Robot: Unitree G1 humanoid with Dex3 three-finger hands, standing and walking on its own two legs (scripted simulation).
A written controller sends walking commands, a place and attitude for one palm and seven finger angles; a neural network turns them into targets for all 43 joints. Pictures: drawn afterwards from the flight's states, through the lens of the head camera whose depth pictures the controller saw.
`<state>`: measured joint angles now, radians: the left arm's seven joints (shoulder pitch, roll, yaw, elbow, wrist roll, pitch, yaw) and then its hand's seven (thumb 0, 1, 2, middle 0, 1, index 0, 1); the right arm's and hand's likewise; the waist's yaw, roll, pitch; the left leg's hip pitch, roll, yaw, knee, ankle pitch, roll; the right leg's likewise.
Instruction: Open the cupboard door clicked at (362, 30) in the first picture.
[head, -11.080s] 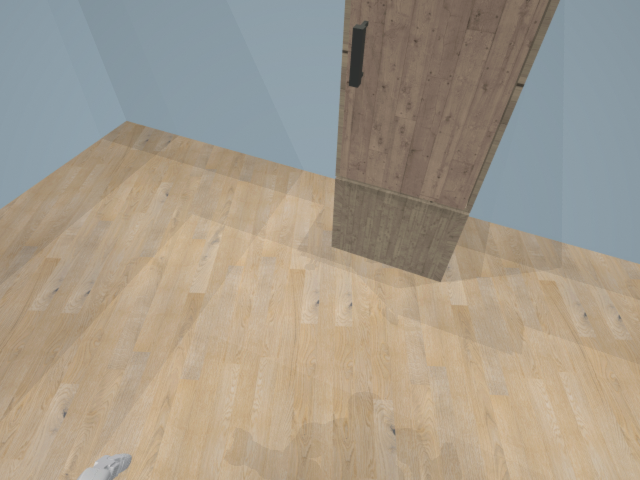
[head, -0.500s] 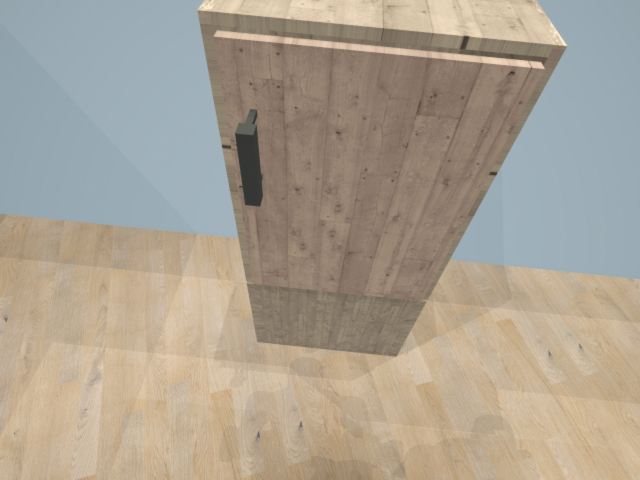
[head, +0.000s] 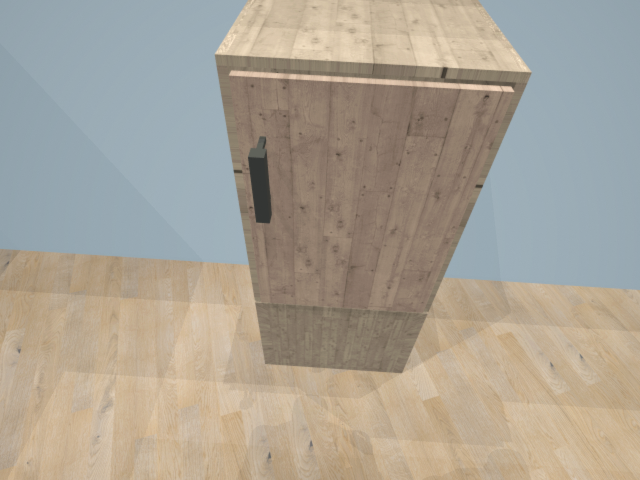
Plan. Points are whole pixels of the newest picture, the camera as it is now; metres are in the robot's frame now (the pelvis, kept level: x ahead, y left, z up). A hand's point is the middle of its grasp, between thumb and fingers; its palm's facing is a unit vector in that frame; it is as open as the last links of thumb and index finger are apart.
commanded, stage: come to a stop and stand still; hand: left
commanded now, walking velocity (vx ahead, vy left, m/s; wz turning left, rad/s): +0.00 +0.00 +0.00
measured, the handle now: (262, 180) +0.57 +0.14 +0.05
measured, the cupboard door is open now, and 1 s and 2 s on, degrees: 0 0 0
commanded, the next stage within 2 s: look again from close up in 0.34 s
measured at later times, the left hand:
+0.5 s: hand out of the picture -0.04 +0.14 -0.18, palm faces +0.02 -0.99 -0.16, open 7.3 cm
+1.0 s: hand out of the picture +0.05 +0.16 -0.17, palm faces +0.01 -0.97 -0.22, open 7.3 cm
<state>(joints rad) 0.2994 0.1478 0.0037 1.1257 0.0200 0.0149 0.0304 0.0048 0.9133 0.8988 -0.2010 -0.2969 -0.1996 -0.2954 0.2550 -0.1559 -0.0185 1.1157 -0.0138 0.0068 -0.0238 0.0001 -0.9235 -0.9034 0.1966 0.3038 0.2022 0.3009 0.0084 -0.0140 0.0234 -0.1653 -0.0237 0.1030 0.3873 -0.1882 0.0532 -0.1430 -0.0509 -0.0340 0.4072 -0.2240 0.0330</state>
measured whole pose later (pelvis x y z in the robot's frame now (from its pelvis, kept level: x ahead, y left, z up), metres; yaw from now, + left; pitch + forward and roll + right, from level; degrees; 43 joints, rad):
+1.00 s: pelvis +0.02 -0.02 -0.01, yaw +0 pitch +0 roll +1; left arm 0.26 0.16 -0.01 1.08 0.02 -0.03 0.03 0.00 0.91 0.90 -0.20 -0.30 -0.20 -0.30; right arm 0.25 -0.18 0.01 1.09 -0.02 -0.03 -0.02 0.01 -0.91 -0.90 0.20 0.30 0.20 0.30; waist 0.00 0.01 0.03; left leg -0.20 0.00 0.09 0.46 -0.26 0.02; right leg -0.18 -0.03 -0.04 0.50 -0.31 0.00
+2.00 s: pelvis -0.02 -0.01 -0.06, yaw +2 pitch +9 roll -2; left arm 0.28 0.30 0.32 0.11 -0.34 -0.33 -0.36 0.00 0.01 0.52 -0.26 -0.87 -0.26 -0.87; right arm 0.33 -0.26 0.01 0.59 0.03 -0.24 -0.06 0.01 -0.90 -0.90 0.20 0.30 0.21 0.30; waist -0.01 0.03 -0.08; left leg -0.71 0.03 0.03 0.96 -0.41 0.03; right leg -0.63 -0.02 -0.09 0.91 -0.44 0.00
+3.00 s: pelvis +0.00 -0.03 -0.03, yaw +2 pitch +5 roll -1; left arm -0.07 0.43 0.44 0.40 -0.34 -0.15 -0.52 -0.01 -0.49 0.30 -0.30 -1.20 -0.30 -1.20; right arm 0.29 -0.29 0.04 0.58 0.05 -0.20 -0.09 0.01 -0.90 -0.90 0.20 0.30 0.20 0.30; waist 0.00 0.02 -0.04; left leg -0.47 0.04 0.04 0.73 -0.34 0.01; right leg -0.40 0.00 -0.09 0.69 -0.36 -0.02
